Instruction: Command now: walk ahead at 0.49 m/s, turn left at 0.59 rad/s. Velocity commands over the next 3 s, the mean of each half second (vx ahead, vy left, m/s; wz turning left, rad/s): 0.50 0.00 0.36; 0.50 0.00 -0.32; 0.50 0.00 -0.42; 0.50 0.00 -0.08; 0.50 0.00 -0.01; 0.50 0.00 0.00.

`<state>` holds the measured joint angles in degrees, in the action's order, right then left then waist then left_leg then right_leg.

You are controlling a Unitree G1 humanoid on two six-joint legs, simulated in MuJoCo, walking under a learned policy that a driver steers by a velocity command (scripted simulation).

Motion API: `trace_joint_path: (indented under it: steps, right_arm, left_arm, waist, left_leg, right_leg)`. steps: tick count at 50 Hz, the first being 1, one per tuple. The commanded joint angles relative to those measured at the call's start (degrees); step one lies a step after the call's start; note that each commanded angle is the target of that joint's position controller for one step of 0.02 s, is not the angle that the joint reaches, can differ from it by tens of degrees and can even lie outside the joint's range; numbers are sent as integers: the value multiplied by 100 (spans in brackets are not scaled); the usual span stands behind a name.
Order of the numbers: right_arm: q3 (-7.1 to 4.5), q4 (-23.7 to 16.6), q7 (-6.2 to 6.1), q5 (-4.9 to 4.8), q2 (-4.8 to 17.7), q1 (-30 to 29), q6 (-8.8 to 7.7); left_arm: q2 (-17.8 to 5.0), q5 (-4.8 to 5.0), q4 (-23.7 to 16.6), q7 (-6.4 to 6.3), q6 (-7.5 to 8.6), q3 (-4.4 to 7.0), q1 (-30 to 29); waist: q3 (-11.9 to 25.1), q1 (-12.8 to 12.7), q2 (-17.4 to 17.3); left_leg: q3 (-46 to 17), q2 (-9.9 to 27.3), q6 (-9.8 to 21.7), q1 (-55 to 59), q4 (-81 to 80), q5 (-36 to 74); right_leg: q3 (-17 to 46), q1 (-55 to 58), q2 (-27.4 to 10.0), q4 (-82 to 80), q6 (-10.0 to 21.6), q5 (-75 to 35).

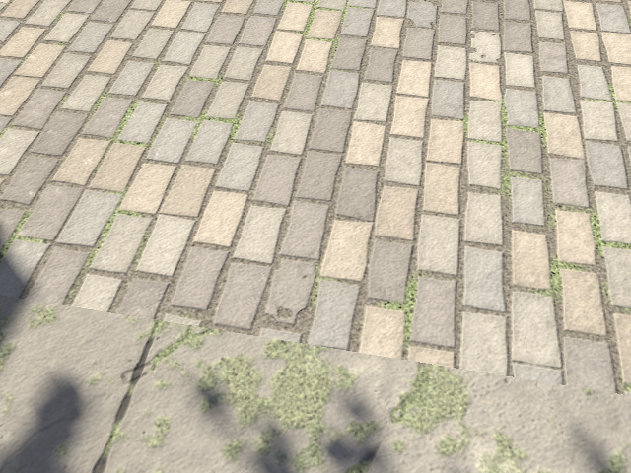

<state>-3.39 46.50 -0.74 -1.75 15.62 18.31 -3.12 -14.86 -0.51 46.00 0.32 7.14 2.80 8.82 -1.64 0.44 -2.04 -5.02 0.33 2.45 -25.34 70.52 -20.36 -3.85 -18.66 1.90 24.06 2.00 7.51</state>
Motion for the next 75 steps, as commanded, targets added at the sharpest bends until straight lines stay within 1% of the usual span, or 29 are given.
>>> trace_joint_path:
  steps: [1,14,16,18,19,20,21,22,25,30,36,41,44,46,47,48,49,50,51,53,57,62,67,70,71,72,73,74,75]
  right_arm:
    - [-81,-486,30,-27,193,160,29]
    - [58,-1412,317,38,168,-1821,-60]
    - [-2,-1463,340,67,325,-1701,-72]
    - [-271,-1030,291,105,771,-260,-75]
    - [-457,-834,187,119,1304,813,-36]
    - [-501,-812,174,135,1861,858,-40]
    - [-357,-837,202,131,1246,976,-93]
    - [-272,-827,218,159,1025,622,-138]
    - [-119,-934,253,190,476,-364,-186]
    - [-190,-603,167,262,574,-216,-383]
    - [-212,-335,32,234,698,-56,-375]
    - [-263,-48,-23,147,810,263,-220]
    - [-313,-91,-96,123,1024,63,-81]
    - [-315,-153,-156,104,1119,-102,13]
    - [-248,-267,-177,157,1010,-35,-36]
    - [48,-510,-29,322,61,665,-221]
    - [-3,-561,71,121,514,44,-473]
    - [-66,-756,113,-72,748,-515,-580]
    - [-35,-805,81,-4,702,-667,-628]
    - [-123,-791,22,206,780,-613,-543]
    - [-83,-913,-9,288,517,-646,-306]
    - [35,-1138,57,236,280,-1673,-339]
    - [-36,-1272,214,169,528,-2049,-472]
    - [-173,-1105,188,196,748,-1264,-534]
    - [-254,-999,154,271,971,-493,-556]
    - [-388,-871,136,343,1463,353,-534]
    - [-393,-598,202,196,1319,782,-463]
    - [-266,-650,200,85,900,555,-437]
    - [-196,-723,180,120,716,190,-377]
  left_arm:
    - [-488,3,-117,26,79,137,193]
    - [-1171,222,409,45,-139,284,988]
    - [-1265,263,479,28,-230,297,989]
    - [-1165,229,500,-8,-298,227,946]
    - [-884,63,326,-27,-271,94,941]
    - [-149,24,178,54,-117,-133,1562]
    - [-786,240,271,95,20,14,1147]
    - [-946,383,69,106,64,77,644]
    - [-761,179,123,53,-69,92,594]
    - [-451,194,101,17,-359,78,450]
    - [-293,148,-203,145,-308,38,-430]
    - [-237,150,-633,329,-289,-10,-1046]
    - [-422,169,-784,413,-305,84,-792]
    - [-870,190,-526,360,-331,341,569]
    - [-1368,172,-369,236,-378,534,1477]
    - [-1892,204,-407,203,-352,606,1443]
    - [-1437,170,-476,191,-316,483,1710]
    - [-1153,136,-466,178,-284,413,1498]
    - [-997,175,-562,171,-272,363,1069]
    - [-702,91,-785,144,-278,261,470]
    - [-896,123,-826,38,-256,314,499]
    - [-972,197,-708,-87,-357,332,905]
    - [-904,176,-511,-92,-394,291,1314]
    - [-882,141,-550,-85,-428,280,1100]
    - [-679,95,-642,-66,-412,194,1001]
    - [-381,114,-705,-76,-349,90,1571]
    - [-381,204,-653,-71,-293,40,1880]
    - [-856,271,-688,-53,-267,143,1420]
    - [-903,247,-822,-39,-267,146,838]
  waist:
    - [269,-11,619]
    - [-289,-476,498]
    - [-180,-276,648]
    - [698,507,578]
    - [1465,915,-109]
    - [2147,341,-1542]
    - [2282,676,-762]
    - [1426,586,-616]
    - [683,-25,-240]
    - [194,-126,-67]
    - [-182,194,-89]
    - [-396,414,-57]
    - [-23,132,-333]
    - [768,-636,-335]
    - [1335,-1008,240]
    - [1926,-271,1736]
    - [2517,-755,1102]
    - [1690,-803,855]
    - [1148,-538,308]
    - [683,-79,213]
    - [377,83,320]
    - [294,-352,648]
    - [231,-523,790]
    - [462,-39,923]
    - [1113,333,727]
    - [2014,374,-409]
    - [2224,386,-1645]
    - [1398,485,-877]
    - [780,456,-342]
  left_leg:
    - [-165,705,-11,-1057,-34,323]
    - [538,472,97,-1167,-3354,1578]
    - [723,273,276,-784,-3656,1062]
    - [1038,-214,546,1414,-4071,1377]
    - [-280,762,895,3222,-3939,1654]
    - [-3255,2153,1883,4749,-4738,799]
    - [-3703,2223,1833,4645,-5235,544]
    - [-2724,2011,1554,4001,-5230,1072]
    - [-1109,1388,1192,2116,-5630,2125]
    - [-82,1327,1153,1712,-6249,2598]
    - [876,1238,780,2034,-6439,2403]
    - [1180,1553,651,3048,-5991,3001]
    - [1440,1573,443,3294,-5048,5449]
    - [1666,1299,192,2823,-3148,6452]
    - [1664,1038,-56,1451,-1392,4788]
    - [1060,-228,-430,-1243,715,-1015]
    - [-166,-263,-272,-1886,1267,-1259]
    - [-188,34,-131,-2297,1122,-732]
    - [-124,299,-72,-2115,593,-224]
    - [-99,582,-161,-1318,-110,134]
    - [153,562,-499,-1048,-1182,600]
    - [318,130,-609,-557,-3389,2433]
    - [214,72,-317,-493,-4158,2249]
    - [432,-69,69,547,-4562,1824]
    - [-24,450,406,1816,-4366,2014]
    - [-1867,1598,1222,3975,-4306,1715]
    - [-3823,2275,1695,4625,-5096,416]
    - [-3605,2139,1455,4087,-5299,-545]
    - [-2785,1905,1232,3337,-5381,-424]
  right_leg:
    - [1519,969,-1648,-1519,986,-145]
    - [49,1771,-1806,-1454,823,-870]
    - [9,2068,-1920,-1005,718,-1764]
    - [-460,1630,-1523,822,424,-3312]
    - [-642,275,-1222,2730,135,-1789]
    - [-144,-1914,-189,4677,-160,2428]
    - [773,-2466,-338,5336,-76,2556]
    - [699,-2848,-598,5360,19,2048]
    - [744,-1961,-1142,4468,-17,927]
    - [959,-2185,-1035,3699,-196,-32]
    - [732,-2225,-722,1875,-127,-1565]
    - [369,-2569,-638,1239,109,-918]
    - [-153,-1808,-227,1191,402,-17]
    - [-336,134,269,866,745,-40]
    - [825,1923,-361,691,1095,-189]
    - [4146,3988,-1883,271,2237,608]
    - [5190,4350,-2078,-532,2269,1091]
    - [4299,3831,-1914,-627,1947,716]
    - [3577,2893,-1673,-637,1744,161]
    - [2791,1484,-1319,-860,1608,-891]
    - [2102,510,-1001,-1122,1595,-1707]
    - [1682,303,-557,-915,1118,-1023]
    - [2326,1211,-1065,-425,1000,-640]
    - [2345,1434,-941,365,778,-1857]
    - [2068,1026,-651,1471,595,-1887]
    - [1429,-698,91,3457,183,-464]
    - [1291,-2072,406,4736,-21,2471]
    - [1541,-2668,65,5205,12,2272]
    - [1281,-2732,-205,5196,22,1791]
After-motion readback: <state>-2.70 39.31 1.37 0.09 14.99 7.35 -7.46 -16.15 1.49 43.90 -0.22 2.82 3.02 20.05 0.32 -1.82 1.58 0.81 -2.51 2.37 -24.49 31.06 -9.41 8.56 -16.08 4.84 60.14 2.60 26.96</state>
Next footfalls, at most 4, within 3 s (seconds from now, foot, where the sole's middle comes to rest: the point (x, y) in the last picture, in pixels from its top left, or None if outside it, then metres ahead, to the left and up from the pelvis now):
0.38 left None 0.34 0.19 -0.77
0.94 right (333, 377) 0.68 -0.01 -0.77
1.42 left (272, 267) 0.98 0.14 -0.77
1.94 right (388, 211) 1.17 -0.17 -0.77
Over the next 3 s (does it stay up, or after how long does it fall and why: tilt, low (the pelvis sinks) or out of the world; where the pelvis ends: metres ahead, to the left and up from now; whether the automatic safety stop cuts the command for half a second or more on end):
stays up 1.60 -0.19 -0.01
